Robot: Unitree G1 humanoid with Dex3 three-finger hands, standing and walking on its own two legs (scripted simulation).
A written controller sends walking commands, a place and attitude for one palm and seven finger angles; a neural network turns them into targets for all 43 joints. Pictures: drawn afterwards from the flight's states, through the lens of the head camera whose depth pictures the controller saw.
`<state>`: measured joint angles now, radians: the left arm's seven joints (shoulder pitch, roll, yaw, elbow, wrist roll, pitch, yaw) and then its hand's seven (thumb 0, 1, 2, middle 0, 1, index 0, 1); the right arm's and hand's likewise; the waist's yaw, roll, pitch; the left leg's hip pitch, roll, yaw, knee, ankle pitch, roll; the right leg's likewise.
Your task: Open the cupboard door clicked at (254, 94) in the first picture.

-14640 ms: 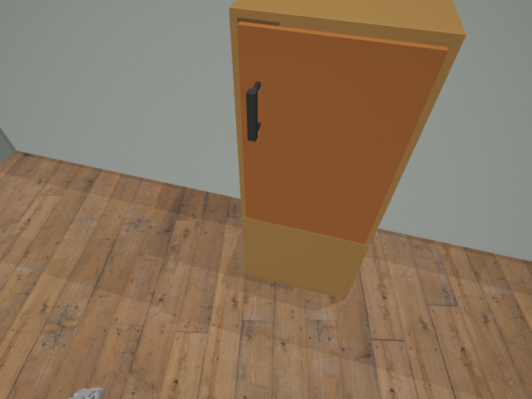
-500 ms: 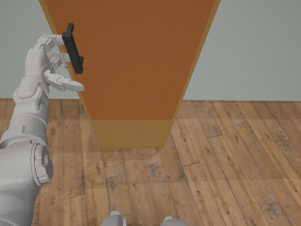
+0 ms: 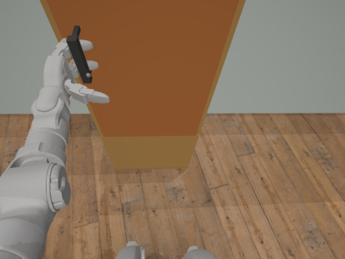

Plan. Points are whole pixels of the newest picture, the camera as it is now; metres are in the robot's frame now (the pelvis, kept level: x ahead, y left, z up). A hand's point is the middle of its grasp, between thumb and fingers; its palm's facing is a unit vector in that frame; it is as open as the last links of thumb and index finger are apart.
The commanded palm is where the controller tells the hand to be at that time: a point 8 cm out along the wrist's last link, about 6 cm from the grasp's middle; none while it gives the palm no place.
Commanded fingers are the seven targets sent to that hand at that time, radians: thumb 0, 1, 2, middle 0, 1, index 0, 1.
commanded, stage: slide the fingers in behind the handle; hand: left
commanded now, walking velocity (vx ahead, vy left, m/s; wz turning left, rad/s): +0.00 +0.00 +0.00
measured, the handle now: (82, 56) +0.56 +0.18 +0.12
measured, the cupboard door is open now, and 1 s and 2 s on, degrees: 0 0 26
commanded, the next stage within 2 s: close the thumb around the handle in 0.40 s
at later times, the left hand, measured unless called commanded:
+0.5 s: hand (89, 72) +0.51 +0.16 +0.12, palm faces -0.01 -1.00 -0.01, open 14.0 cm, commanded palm +0.49 +0.20 +0.12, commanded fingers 0.00 -0.44 0.32 -0.30 -1.21 -0.30 -1.21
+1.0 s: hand (87, 74) +0.51 +0.16 +0.12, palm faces -0.02 -1.00 -0.01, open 7.6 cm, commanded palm +0.49 +0.20 +0.12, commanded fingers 0.00 0.90 0.90 -0.40 -1.35 -0.40 -1.35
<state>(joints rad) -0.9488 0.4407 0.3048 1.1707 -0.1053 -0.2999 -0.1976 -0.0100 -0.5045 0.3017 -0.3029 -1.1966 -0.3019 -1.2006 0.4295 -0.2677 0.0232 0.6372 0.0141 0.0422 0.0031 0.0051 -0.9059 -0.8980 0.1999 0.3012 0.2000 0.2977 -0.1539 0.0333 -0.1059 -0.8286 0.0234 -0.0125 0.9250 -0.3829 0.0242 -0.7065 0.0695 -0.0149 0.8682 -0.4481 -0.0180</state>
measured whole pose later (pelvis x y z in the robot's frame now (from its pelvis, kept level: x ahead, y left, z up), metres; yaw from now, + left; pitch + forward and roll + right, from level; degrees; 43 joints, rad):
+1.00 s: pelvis +0.01 +0.00 +0.00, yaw +0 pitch +17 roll -3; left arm -0.93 0.44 0.31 1.15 -0.10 -0.31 -0.19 0.00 0.42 0.70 -0.37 -1.29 -0.37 -1.30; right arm 0.42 -0.26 0.02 0.62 0.01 0.05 0.01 0.00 -0.91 -0.90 0.20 0.30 0.20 0.30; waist -0.15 0.03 -0.11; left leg -0.82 0.02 -0.01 0.92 -0.39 0.03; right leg -0.70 0.07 -0.01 0.86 -0.45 -0.02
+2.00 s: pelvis +0.01 -0.01 +0.02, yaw +0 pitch +8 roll +0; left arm -0.16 0.03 0.03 0.24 -0.11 -0.13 0.24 0.01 0.71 0.78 -0.36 -1.34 -0.36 -1.28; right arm 0.24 -0.22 0.01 0.52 0.00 0.02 0.03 0.01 -0.91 -0.90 0.20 0.30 0.20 0.30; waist -0.02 0.03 -0.13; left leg -0.56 0.01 0.02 0.80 -0.37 0.01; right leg -0.47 0.05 0.02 0.79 -0.45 -0.03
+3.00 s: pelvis +0.01 -0.03 +0.02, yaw +3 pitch +2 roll +0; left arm 0.14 -0.06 -0.30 -0.05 0.05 -0.01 0.53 0.00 -0.34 0.37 -0.32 -1.17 -0.33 -1.17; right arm 0.17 -0.18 0.01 0.55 -0.03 0.07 0.03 0.01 -0.91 -0.90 0.20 0.30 0.20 0.30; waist 0.00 0.05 -0.07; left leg -0.45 -0.01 -0.05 0.77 -0.35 -0.01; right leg -0.33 0.04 -0.05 0.75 -0.45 -0.05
